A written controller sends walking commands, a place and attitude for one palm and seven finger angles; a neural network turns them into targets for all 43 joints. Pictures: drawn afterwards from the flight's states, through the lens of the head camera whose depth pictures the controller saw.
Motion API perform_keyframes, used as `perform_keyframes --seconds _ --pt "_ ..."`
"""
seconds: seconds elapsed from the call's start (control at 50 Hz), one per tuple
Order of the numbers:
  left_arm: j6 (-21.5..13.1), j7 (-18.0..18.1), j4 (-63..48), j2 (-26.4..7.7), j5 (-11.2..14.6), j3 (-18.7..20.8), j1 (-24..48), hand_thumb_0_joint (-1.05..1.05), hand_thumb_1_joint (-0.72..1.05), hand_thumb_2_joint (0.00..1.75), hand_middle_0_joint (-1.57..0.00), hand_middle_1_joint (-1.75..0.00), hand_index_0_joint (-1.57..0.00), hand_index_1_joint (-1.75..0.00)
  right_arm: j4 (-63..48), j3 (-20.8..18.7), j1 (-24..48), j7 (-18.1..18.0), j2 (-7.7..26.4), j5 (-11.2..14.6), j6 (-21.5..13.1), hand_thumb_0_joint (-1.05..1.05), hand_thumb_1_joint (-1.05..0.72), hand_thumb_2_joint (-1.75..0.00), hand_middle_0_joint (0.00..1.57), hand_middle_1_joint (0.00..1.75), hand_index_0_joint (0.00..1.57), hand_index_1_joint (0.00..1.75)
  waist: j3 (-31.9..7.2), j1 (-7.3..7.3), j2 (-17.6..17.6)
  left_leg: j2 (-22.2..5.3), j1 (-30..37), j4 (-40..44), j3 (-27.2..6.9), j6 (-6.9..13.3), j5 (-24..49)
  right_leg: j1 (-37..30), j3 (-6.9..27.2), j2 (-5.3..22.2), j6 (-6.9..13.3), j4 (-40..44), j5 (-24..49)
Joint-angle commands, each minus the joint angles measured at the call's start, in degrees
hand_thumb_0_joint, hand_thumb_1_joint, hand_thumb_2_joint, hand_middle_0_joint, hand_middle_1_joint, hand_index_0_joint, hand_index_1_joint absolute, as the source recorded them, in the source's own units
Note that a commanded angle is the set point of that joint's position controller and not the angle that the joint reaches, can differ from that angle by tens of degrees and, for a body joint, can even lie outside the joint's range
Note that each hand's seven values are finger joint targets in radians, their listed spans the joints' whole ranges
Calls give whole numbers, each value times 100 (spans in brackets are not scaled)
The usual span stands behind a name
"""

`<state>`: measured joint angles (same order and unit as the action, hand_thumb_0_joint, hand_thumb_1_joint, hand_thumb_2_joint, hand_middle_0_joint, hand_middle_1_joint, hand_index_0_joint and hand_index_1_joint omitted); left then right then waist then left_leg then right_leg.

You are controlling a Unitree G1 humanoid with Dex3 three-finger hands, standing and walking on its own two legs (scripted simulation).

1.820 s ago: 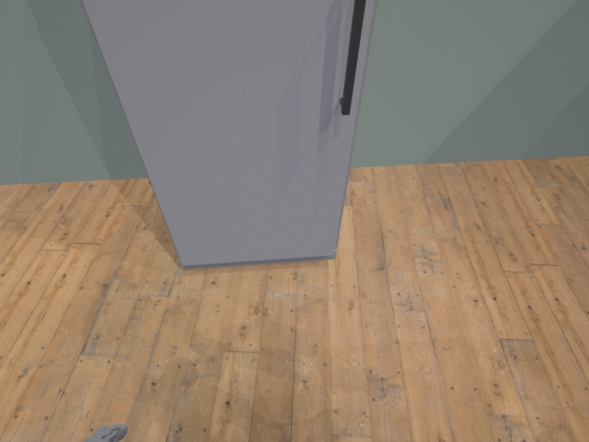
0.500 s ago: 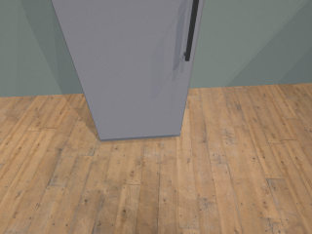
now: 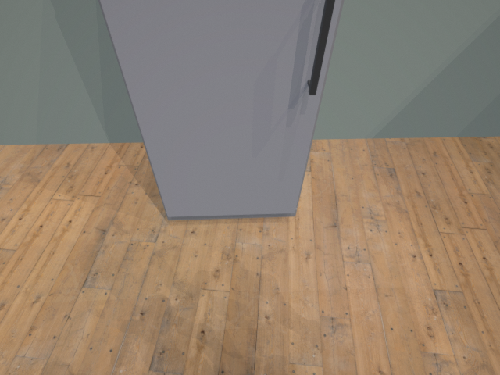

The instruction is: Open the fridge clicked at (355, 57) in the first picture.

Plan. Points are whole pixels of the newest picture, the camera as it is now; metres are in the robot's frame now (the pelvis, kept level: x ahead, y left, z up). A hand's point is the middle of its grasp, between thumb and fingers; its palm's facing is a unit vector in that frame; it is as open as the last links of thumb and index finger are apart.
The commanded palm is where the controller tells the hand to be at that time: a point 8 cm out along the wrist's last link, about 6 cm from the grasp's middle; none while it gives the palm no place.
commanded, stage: take the last steps up to it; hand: right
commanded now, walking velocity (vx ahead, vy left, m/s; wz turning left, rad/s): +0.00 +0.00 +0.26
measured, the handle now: (320, 37) +0.89 -0.14 +0.14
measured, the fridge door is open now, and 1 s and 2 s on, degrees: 0 0 0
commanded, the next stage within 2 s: come to a stop and stand still in 1.10 s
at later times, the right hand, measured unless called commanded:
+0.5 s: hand out of the picture +0.09 -0.21 -0.18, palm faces -0.09 +0.98 -0.16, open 7.4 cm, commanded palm none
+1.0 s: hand (340, 301) +0.31 -0.18 -0.18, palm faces -0.02 +0.98 -0.21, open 7.2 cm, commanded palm none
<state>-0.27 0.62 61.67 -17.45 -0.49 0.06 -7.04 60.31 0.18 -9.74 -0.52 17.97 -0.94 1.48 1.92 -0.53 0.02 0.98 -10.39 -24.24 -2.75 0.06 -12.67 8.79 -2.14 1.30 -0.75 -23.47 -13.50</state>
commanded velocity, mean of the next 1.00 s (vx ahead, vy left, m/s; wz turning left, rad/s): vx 0.27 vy -0.03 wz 0.01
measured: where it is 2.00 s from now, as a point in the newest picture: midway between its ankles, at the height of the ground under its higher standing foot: (257, 353)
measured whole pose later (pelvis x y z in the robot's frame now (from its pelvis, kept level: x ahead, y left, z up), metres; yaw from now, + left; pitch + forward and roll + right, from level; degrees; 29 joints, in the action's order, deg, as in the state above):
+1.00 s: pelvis +0.26 +0.00 -0.01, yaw +4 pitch -1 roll +2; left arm -1.4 0.4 60.0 -9.3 -1.3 3.4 -14.9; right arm 60.0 -3.4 -15.1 -1.3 10.3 -1.8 -3.1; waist 0.8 1.0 1.0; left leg -0.6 -10.9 -26.1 10.4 1.9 -13.9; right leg 29.4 -3.6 7.4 -0.6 -55.7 -16.9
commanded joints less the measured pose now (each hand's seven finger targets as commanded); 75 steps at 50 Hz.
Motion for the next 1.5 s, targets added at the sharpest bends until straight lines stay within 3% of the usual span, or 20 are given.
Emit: perform_keyframes --seconds 0.0,0.16,0.26,0.3,0.32,0.34,0.42,0.6,0.68,0.7,0.74,0.8,0.88,1.0,1.08,1.12,1.14,1.22,1.3,1.48 --pt "-7 88 -322 -618 -6 199 -257 0 90 90 -20 -30 -20 -30 -394 -188 -130 -52 678 4 -66 0 -90 -90 20 30 20 30 -353 89 -78 -657 -251 34 -668 144 1491 -140 276 621 87 -15 874" --pt "20 -31 -262 -349 -85 237 -588 0 90 90 -20 -30 -20 -30 -393 -315 -672 34 625 -54 -68 0 -90 -90 20 30 20 30 422 -65 -607 -719 -813 923 -1547 515 -2898 877 65 186 109 -570 -1946" --pt "-163 -19 -91 46 -49 222 -1331 0 90 90 -20 -30 -20 -30 -354 -421 -858 12 419 9 -212 0 -90 -90 20 30 20 30 313 145 -549 -949 -889 757 -1694 839 -2397 440 -97 144 163 -732 -1108" --pt "-234 16 81 -101 -63 278 -1867 0 90 90 -20 -30 -20 -30 -470 -385 -590 52 72 4 -211 0 -90 -90 20 30 20 30 517 371 362 -249 -1895 -480 -802 530 -1981 -339 781 665 437 264 -1667" --pt "-259 42 172 -434 -99 373 -2338 0 90 90 -20 -30 -20 -30 -601 -333 -373 76 -234 -14 -227 0 -90 -90 20 30 20 30 651 563 1433 235 -2592 -1966 134 288 -1591 -650 2050 1543 827 1214 -2420" --pt "-285 69 197 -448 -88 388 -2551 0 90 90 -20 -30 -20 -30 -783 -338 14 52 -274 -59 -280 0 -90 -90 20 30 20 30 947 608 1473 4 -3099 -2800 299 210 -1604 -620 2638 2110 1151 1724 -2245" --pt "-441 146 212 34 -72 221 -2477 0 90 90 -20 -30 -20 -30 -648 -356 -22 141 -429 -78 -346 0 -90 -90 20 30 20 30 952 358 353 -597 -3271 -3652 291 107 -976 -847 1576 1861 1284 1319 790" --pt "-469 181 522 233 -80 205 -2731 0 90 90 -20 -30 -20 -30 -787 -293 505 209 -721 -16 -315 0 -90 -90 20 30 20 30 731 290 754 -387 -2071 -1636 1071 191 23 -889 56 1254 957 1041 2896" --pt "-439 172 550 107 -19 271 -2517 0 90 90 -20 -30 -20 -30 -358 -431 -889 132 -423 -70 -408 0 -90 -90 20 30 20 30 -51 -384 481 -34 112 -775 1193 401 463 -558 -248 1115 704 -739 4127" --pt "-441 126 495 196 16 264 -2483 0 90 90 -20 -30 -20 -30 -132 -528 -1626 90 -115 -109 -490 0 -90 -90 20 30 20 30 -473 -695 180 -437 1430 -605 740 576 644 306 -315 899 507 -1941 3212" --pt "-438 96 223 566 69 250 -2633 0 90 90 -20 -30 -20 -30 106 -724 -2412 -18 753 -4 -534 0 -90 -90 20 30 20 30 -1450 -663 -1165 -2910 2556 558 -2907 1593 982 2210 -32 -167 271 -5354 -1916" --pt "-320 28 34 715 -12 292 -1699 0 90 90 -20 -30 -20 -30 -184 -528 -1039 -72 -3 -2 -513 0 -90 -90 20 30 20 30 222 -227 -64 -2384 93 1040 -1468 1253 -39 2403 355 626 300 -5345 -856" --pt "-81 -27 102 1009 -94 278 -2079 0 90 90 -20 -30 -20 -30 -203 -396 -698 -89 -374 -81 -583 0 -90 -90 20 30 20 30 308 307 -290 -1822 -1102 1297 33 914 313 1687 60 711 83 -4123 -525" --pt "-152 -174 -371 868 -71 287 -1179 0 90 90 -20 -30 -20 -30 -180 -453 -841 -29 -123 -95 -558 0 -90 -90 20 30 20 30 403 123 -824 -1641 -1079 1194 306 847 -161 1222 -284 574 -7 -2031 -13" --pt "-271 -142 -294 505 -87 339 -1538 0 90 90 -20 -30 -20 -30 -131 -468 -966 -20 -82 -68 -439 0 -90 -90 20 30 20 30 162 328 -68 -1289 -1163 73 516 599 -450 -164 -573 252 -22 -709 161" --pt "-322 -31 -105 -490 -172 542 -2487 0 90 90 -20 -30 -20 -30 -283 -375 -1107 30 -586 10 -395 0 -90 -90 20 30 20 30 -219 591 2289 -106 -2268 -2827 1386 47 -2074 -1097 2016 2060 723 721 321" --pt "-247 12 -102 -507 -142 498 -2484 0 90 90 -20 -30 -20 -30 -417 -374 -857 4 -451 -46 -411 0 -90 -90 20 30 20 30 -82 589 1756 -194 -2550 -3769 801 132 -2338 -896 2387 2386 1148 951 343" --pt "-338 137 -393 275 -82 208 -1162 0 90 90 -20 -30 -20 -30 -60 -324 -993 -1 -641 -38 -314 0 -90 -90 20 30 20 30 287 35 523 -769 -1868 -3803 310 -52 -995 429 884 1731 899 916 2281" --pt "-309 239 -311 240 -26 206 -917 0 90 90 -20 -30 -20 -30 116 -257 -1386 -114 -726 14 -100 0 -90 -90 20 30 20 30 -389 -97 535 -578 -1051 -2482 448 -214 -585 -135 144 1524 823 475 4546" --pt "37 282 -202 -62 -116 528 -957 0 90 90 -20 -30 -20 -30 -424 -449 -603 -129 -539 -43 92 0 -90 -90 20 30 20 30 -41 132 1021 -392 -1145 -1997 467 -38 -1084 -158 433 1891 1007 106 4341"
